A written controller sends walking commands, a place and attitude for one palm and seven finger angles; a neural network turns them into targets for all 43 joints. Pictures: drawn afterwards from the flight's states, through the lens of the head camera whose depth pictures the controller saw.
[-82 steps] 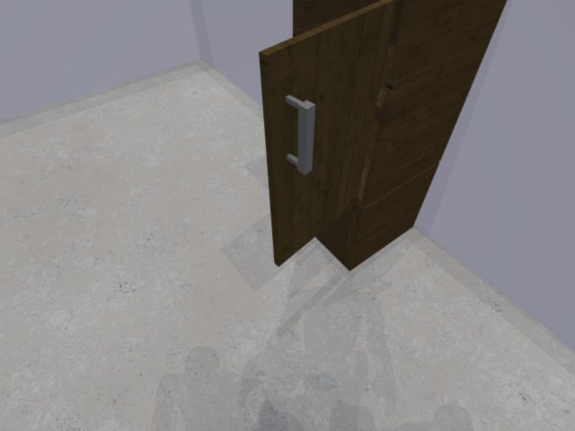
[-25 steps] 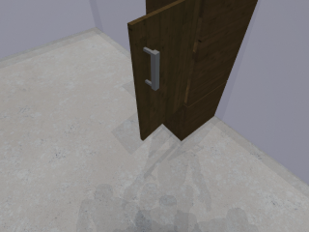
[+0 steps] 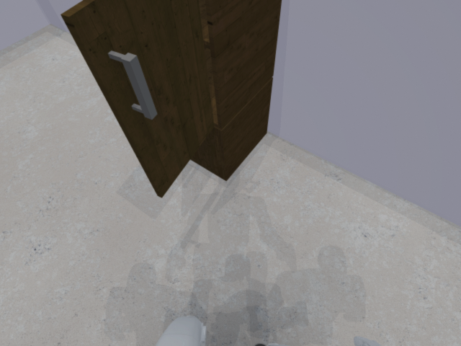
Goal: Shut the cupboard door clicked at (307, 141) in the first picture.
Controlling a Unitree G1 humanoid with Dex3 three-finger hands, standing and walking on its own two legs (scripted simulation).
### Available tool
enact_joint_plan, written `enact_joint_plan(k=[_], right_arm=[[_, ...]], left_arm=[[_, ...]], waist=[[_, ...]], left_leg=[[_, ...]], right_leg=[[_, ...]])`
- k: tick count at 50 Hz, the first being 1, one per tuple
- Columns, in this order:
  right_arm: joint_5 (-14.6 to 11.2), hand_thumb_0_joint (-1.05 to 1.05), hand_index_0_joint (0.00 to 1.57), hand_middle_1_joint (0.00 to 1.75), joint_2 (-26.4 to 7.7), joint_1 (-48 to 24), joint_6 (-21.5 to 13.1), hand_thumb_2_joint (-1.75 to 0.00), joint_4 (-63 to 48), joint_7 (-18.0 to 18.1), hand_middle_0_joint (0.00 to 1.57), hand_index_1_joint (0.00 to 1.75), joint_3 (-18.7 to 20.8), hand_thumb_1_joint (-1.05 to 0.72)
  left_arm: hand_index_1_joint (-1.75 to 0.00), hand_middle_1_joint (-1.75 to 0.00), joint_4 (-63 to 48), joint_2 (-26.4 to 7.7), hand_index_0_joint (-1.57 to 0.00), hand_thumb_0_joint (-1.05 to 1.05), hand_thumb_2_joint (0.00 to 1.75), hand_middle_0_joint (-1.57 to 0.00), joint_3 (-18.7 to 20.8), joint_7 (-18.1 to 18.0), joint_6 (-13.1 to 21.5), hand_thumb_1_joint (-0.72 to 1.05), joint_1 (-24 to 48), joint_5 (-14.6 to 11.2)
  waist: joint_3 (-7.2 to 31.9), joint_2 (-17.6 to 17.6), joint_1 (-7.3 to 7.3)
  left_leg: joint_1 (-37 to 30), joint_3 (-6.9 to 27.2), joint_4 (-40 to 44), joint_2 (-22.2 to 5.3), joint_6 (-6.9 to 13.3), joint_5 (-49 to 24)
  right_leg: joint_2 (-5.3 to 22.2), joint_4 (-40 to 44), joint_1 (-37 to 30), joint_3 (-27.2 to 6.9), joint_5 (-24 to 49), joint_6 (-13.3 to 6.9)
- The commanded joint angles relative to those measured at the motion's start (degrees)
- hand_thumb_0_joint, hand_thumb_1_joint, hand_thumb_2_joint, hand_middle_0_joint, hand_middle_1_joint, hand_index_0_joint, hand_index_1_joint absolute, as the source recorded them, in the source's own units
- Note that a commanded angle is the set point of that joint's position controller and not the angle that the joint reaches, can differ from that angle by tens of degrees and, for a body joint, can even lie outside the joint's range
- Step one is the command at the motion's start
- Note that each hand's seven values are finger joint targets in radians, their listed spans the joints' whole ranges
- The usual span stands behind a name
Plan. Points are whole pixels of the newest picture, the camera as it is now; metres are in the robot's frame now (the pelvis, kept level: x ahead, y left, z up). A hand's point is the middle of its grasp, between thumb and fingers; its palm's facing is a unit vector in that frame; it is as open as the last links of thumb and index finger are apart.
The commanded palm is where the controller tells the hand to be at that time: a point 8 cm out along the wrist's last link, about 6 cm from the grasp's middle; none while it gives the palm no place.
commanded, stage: walk around to get in front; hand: left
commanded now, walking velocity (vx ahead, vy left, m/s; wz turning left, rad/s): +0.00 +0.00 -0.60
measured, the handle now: (133, 86) +0.56 +0.25 +0.09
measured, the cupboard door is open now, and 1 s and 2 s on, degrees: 98 98 98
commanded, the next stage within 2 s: none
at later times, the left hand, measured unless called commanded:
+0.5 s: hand (118, 320) +0.16 +0.26 -0.17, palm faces -0.22 -0.95 -0.21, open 7.4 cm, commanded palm none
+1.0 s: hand (178, 291) +0.22 +0.14 -0.17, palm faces -0.59 -0.78 -0.22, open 7.4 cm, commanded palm none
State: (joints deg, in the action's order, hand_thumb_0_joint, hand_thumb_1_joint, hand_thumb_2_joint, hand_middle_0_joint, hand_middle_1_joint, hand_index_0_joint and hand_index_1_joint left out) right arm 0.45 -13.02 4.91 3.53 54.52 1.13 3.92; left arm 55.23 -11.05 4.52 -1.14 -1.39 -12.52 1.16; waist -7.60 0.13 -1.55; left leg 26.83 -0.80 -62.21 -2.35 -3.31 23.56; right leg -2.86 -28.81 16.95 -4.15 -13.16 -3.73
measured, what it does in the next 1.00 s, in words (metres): steps on the spot, turning right: left foot, then right foot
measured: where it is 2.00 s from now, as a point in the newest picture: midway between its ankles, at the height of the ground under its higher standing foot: outside the picture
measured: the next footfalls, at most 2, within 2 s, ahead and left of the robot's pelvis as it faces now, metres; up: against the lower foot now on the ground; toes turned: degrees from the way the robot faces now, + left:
left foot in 0.28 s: +0.07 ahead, +0.16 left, +0.00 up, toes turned -11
right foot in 0.70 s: +0.00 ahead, -0.09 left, +0.00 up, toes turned -29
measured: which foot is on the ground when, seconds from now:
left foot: up 0.00-0.26, down 0.28-0.70, up 0.72-1.00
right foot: down 0.00-0.28, up 0.30-0.68, down 0.70-1.00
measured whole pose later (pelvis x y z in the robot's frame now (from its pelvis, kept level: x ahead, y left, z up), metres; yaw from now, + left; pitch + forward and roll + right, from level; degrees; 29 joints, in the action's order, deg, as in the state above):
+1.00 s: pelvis +0.03 +0.04 -0.01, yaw -37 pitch +1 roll +1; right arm 0.0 -13.0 9.8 2.0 51.0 1.0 2.8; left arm 51.6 -12.4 3.2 0.2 -2.7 -8.8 1.4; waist -5.9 1.6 1.0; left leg 21.1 -2.1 -40.5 -2.4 -4.1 21.0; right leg -1.8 -31.7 17.0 -7.7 -15.4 0.6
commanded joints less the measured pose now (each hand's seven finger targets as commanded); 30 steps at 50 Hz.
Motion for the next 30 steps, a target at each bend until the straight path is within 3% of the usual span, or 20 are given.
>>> enact_joint_plan(k=[1,3,6,9,11,12,13,14,15,16,17,18,20,24,28,30], right_arm=[[0.0,0.0,0.2,0.3,-3.1,-0.5,-1.3,-0.9,-4.8,0.7,0.2,0.3,0.6,-0.9],[-0.1,0.0,0.2,0.3,-3.5,-1.6,-1.6,-0.9,-5.5,0.9,0.2,0.3,0.7,-0.9],[-0.4,0.0,0.2,0.3,-3.9,-2.7,-1.9,-0.9,-6.5,1.1,0.2,0.3,0.6,-0.9],[-0.7,0.0,0.2,0.3,-3.9,-1.8,-2.4,-0.9,-6.9,1.3,0.2,0.3,0.4,-0.9],[-0.9,0.0,0.2,0.3,-4.2,2.5,-2.8,-0.9,-6.0,1.5,0.2,0.3,0.4,-0.9],[-0.9,0.0,0.2,0.3,-5.2,5.7,-3.3,-0.9,-4.9,1.8,0.2,0.3,0.5,-0.9],[-0.3,0.0,0.2,0.3,-9.2,7.1,-3.9,-0.9,-4.8,2.1,0.2,0.3,1.2,-0.9],[0.6,0.0,0.2,0.3,-14.2,8.3,-4.0,-0.9,-5.8,2.3,0.2,0.3,2.0,-0.9],[1.2,0.0,0.2,0.3,-13.9,8.3,-3.5,-0.9,-6.1,2.6,0.2,0.3,1.5,-0.9],[1.6,0.0,0.2,0.3,-12.5,4.9,-3.5,-0.9,-8.0,2.8,0.2,0.3,1.0,-0.9],[1.8,0.0,0.2,0.3,-9.5,4.5,-4.1,-0.9,-7.5,2.5,0.2,0.3,0.3,-0.9],[1.5,0.0,0.2,0.3,-8.8,4.2,-4.3,-0.9,-7.8,2.5,0.2,0.3,-0.2,-0.9],[1.4,0.0,0.2,0.3,-8.1,5.8,-4.3,-0.9,-7.8,2.5,0.2,0.3,-0.3,-0.9],[1.3,0.0,0.2,0.3,-8.6,10.3,-4.2,-0.9,-6.1,2.3,0.2,0.3,0.1,-0.9],[1.5,0.0,0.2,0.3,-9.9,13.3,-3.8,-0.9,-4.6,1.5,0.2,0.3,0.7,-0.9],[1.5,0.0,0.2,0.3,-10.8,13.4,-3.8,-0.9,-4.6,1.2,0.2,0.3,1.0,-0.9]], left_arm=[[-0.3,-0.3,-2.7,-11.7,-0.2,0.0,0.9,-0.2,2.6,-0.4,1.0,0.9,-5.0,0.2],[-0.3,-0.3,-2.6,-11.6,-0.2,0.0,0.9,-0.2,2.6,-0.4,0.8,0.9,-5.5,0.4],[-0.3,-0.3,-3.2,-12.2,-0.2,0.0,0.9,-0.2,2.9,-0.2,0.5,0.9,-5.2,0.5],[-0.3,-0.3,-4.0,-12.7,-0.2,0.0,0.9,-0.2,3.2,-0.2,0.3,0.9,-3.7,0.6],[-0.3,-0.3,-5.0,-12.6,-0.2,0.0,0.9,-0.2,3.1,-0.1,-0.1,0.9,-0.7,0.3],[-0.3,-0.3,-5.6,-11.7,-0.2,0.0,0.9,-0.2,2.8,-0.1,-0.2,0.9,1.0,0.0],[-0.3,-0.3,-6.6,-8.3,-0.2,0.0,0.9,-0.2,2.1,0.2,-0.4,0.9,0.2,-0.5],[-0.3,-0.3,-7.6,-6.8,-0.2,0.0,0.9,-0.2,1.7,1.1,-0.2,0.9,0.7,-0.8],[-0.3,-0.3,-7.9,-9.3,-0.2,0.0,0.9,-0.2,2.0,1.3,-0.4,0.9,3.7,0.0],[-0.3,-0.3,-8.8,-8.9,-0.2,0.0,0.9,-0.2,2.4,1.8,-0.2,0.9,1.9,0.2],[-0.3,-0.3,-6.7,-8.6,-0.2,0.0,0.9,-0.2,2.7,2.2,-0.5,0.9,2.1,1.0],[-0.3,-0.3,-6.1,-8.3,-0.2,0.0,0.9,-0.2,2.5,2.4,-0.6,0.9,1.5,0.7],[-0.3,-0.3,-6.6,-7.1,-0.2,0.0,0.9,-0.2,2.1,2.8,-1.2,0.9,1.1,0.2],[-0.3,-0.3,-7.8,-6.1,-0.2,0.0,0.9,-0.2,1.4,3.4,-1.4,0.9,4.5,0.2],[-0.3,-0.3,-8.9,-5.7,-0.2,0.0,0.9,-0.2,0.6,3.7,-1.0,0.9,8.3,0.1],[-0.3,-0.3,-8.7,-5.8,-0.2,0.0,0.9,-0.2,0.4,3.6,-0.7,0.9,7.9,-0.1]], waist=[[11.7,5.1,-0.96],[11.7,7.7,-1.4],[10.4,8.8,-1.42],[11.4,9.2,-0.84],[12.1,7.6,1.65],[12.6,5.1,3.61],[13.2,-7.1,3.74],[12.3,-20.4,3.95],[9.2,-13.0,4.71],[7.3,-8.1,1.92],[7.4,-9.5,1.15],[8.1,-11.6,0.51],[8.8,-10.1,0.53],[9.6,-10.5,2.38],[8.0,-12.1,4.17],[9.2,-12.7,4.05]], left_leg=[[3.8,1.5,4.1,0.1,-0.6,-0.7],[3.2,1.7,6.9,0.5,-0.6,0.3],[1.9,2.2,10.7,1.1,-0.3,1.5],[-2.8,2.6,18.5,1.9,0.5,2.3],[-11.4,2.4,28.5,2.5,0.9,-3.8],[-20.7,2.7,36.9,0.8,1.2,-9.4],[-29.2,13.2,44.8,-9.6,3.9,-9.0],[-29.7,26.6,48.1,-24.2,10.2,-17.1],[-22.5,26.1,46.8,-26.7,14.4,-23.2],[-16.7,20.4,46.1,-25.1,15.3,-25.3],[-18.6,16.4,43.9,-19.2,13.2,-35.3],[-18.7,11.1,41.7,-17.7,11.8,-41.5],[-21.5,4.7,40.5,-14.5,10.0,-42.9],[-25.1,1.1,40.2,-14.2,9.5,-40.7],[-24.2,-1.3,39.3,-15.8,9.5,-41.0],[-24.0,-1.9,37.4,-17.0,9.4,-42.4]], right_leg=[[13.5,7.8,-14.7,-17.7,24.9,-6.2],[13.3,7.3,-15.3,-19.0,26.7,-6.5],[13.2,7.3,-13.5,-21.2,26.8,-7.4],[12.9,5.6,-11.5,-23.1,28.4,-7.5],[10.7,3.7,-5.9,-22.6,24.8,-4.9],[8.6,1.4,0.8,-20.7,18.9,-2.4],[1.5,-5.3,11.7,-14.0,1.9,1.2],[-3.3,-19.7,18.2,-2.3,-22.6,5.1],[-0.1,-30.2,17.4,-2.0,-22.8,5.9],[1.7,-35.9,15.8,0.0,-19.8,6.7],[0.9,-39.3,17.3,-0.3,-15.9,6.9],[2.1,-41.3,17.4,0.4,-14.8,7.1],[2.8,-41.8,17.7,2.0,-11.6,7.7],[3.8,-33.5,17.1,5.3,-9.7,8.0],[3.8,-20.5,11.3,8.8,-10.8,6.5],[3.4,-14.2,6.7,9.5,-11.4,5.3]])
